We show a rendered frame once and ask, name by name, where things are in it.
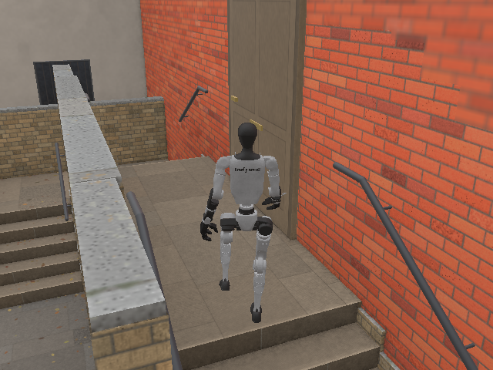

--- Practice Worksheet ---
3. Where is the left robot foot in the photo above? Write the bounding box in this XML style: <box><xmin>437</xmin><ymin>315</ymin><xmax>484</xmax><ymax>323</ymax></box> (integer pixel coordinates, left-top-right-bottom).
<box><xmin>219</xmin><ymin>278</ymin><xmax>230</xmax><ymax>291</ymax></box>

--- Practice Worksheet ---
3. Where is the robot foot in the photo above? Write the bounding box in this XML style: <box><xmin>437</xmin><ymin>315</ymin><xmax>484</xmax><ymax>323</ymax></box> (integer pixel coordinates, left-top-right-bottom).
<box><xmin>219</xmin><ymin>278</ymin><xmax>230</xmax><ymax>291</ymax></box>
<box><xmin>250</xmin><ymin>303</ymin><xmax>262</xmax><ymax>323</ymax></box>

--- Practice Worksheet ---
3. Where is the left robot upper arm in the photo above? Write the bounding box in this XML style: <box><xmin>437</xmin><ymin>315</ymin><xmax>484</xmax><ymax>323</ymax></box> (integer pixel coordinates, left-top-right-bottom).
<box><xmin>212</xmin><ymin>156</ymin><xmax>231</xmax><ymax>200</ymax></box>

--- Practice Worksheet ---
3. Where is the right robot upper arm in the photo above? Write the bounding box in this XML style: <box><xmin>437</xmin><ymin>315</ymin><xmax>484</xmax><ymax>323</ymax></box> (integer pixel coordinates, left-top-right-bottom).
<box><xmin>263</xmin><ymin>156</ymin><xmax>280</xmax><ymax>197</ymax></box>

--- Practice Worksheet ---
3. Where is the right robot foot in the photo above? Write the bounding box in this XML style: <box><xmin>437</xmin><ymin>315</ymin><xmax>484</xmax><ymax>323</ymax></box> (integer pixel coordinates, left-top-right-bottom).
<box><xmin>250</xmin><ymin>303</ymin><xmax>262</xmax><ymax>323</ymax></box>

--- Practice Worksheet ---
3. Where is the robot right forearm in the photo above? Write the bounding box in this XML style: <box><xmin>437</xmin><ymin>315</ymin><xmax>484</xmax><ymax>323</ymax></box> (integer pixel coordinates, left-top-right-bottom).
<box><xmin>271</xmin><ymin>186</ymin><xmax>281</xmax><ymax>204</ymax></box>

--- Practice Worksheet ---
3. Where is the robot right hand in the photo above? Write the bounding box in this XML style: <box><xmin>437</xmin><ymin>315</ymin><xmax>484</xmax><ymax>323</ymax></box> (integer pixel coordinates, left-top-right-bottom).
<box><xmin>262</xmin><ymin>197</ymin><xmax>280</xmax><ymax>210</ymax></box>

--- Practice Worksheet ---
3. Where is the robot left forearm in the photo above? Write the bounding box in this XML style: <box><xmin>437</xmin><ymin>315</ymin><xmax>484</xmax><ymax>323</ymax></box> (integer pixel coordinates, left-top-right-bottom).
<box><xmin>202</xmin><ymin>188</ymin><xmax>219</xmax><ymax>224</ymax></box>

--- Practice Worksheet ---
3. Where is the robot left hand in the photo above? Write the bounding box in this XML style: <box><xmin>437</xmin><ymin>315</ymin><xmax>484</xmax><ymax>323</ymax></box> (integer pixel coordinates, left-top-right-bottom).
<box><xmin>200</xmin><ymin>222</ymin><xmax>218</xmax><ymax>241</ymax></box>

